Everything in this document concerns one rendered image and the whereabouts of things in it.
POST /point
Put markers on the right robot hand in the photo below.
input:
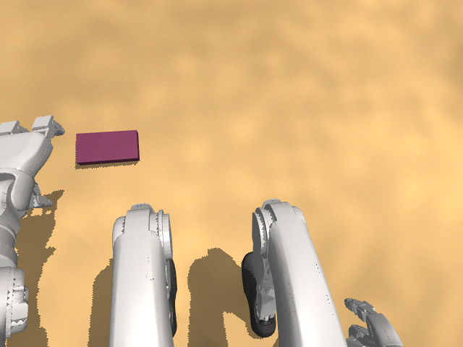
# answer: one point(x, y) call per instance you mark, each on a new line
point(380, 332)

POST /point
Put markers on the left robot hand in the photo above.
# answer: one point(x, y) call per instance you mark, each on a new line
point(28, 151)

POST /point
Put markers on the left robot arm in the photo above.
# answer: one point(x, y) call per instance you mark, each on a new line
point(16, 188)

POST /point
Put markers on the small box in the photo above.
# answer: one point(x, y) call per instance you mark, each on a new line
point(107, 147)

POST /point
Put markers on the right robot foot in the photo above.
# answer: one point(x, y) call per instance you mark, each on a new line
point(261, 328)

